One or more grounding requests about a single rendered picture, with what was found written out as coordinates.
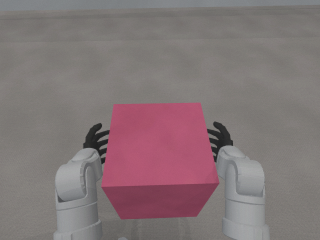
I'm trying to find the robot right hand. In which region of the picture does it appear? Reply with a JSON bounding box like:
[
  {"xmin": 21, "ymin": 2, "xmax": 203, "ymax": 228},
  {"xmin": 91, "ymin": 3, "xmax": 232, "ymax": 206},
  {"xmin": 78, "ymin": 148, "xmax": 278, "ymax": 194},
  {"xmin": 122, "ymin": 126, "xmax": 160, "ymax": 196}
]
[{"xmin": 207, "ymin": 121, "xmax": 233, "ymax": 163}]

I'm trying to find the robot left hand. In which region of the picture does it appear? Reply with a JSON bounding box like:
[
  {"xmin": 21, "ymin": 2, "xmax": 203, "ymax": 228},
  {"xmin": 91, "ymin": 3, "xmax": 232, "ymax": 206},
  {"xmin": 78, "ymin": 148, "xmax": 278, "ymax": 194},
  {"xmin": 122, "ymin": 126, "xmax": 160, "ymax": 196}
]
[{"xmin": 83, "ymin": 123, "xmax": 110, "ymax": 164}]

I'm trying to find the robot left forearm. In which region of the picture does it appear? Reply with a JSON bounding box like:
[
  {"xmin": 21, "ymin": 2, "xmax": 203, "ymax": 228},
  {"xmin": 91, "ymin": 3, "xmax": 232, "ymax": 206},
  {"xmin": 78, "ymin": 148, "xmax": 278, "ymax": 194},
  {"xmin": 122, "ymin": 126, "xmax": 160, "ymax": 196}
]
[{"xmin": 53, "ymin": 148, "xmax": 103, "ymax": 240}]

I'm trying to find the carton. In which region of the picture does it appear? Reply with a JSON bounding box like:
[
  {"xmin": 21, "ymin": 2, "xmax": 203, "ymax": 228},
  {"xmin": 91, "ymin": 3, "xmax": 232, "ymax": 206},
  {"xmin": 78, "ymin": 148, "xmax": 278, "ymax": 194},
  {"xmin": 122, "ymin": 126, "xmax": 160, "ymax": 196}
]
[{"xmin": 101, "ymin": 102, "xmax": 220, "ymax": 220}]

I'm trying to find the robot right forearm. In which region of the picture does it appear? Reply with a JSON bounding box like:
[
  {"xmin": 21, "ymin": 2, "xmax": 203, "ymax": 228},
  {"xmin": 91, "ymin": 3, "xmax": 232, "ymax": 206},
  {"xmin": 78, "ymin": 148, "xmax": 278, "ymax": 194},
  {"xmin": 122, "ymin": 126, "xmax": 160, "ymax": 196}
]
[{"xmin": 216, "ymin": 145, "xmax": 270, "ymax": 240}]

